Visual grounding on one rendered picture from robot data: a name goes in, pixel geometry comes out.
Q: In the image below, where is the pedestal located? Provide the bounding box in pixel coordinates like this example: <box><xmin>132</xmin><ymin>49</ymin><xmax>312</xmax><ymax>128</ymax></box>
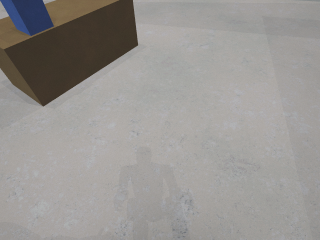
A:
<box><xmin>0</xmin><ymin>0</ymin><xmax>138</xmax><ymax>107</ymax></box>

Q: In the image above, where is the carton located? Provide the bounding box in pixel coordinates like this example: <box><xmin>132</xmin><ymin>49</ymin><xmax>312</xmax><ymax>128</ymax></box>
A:
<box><xmin>0</xmin><ymin>0</ymin><xmax>54</xmax><ymax>36</ymax></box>

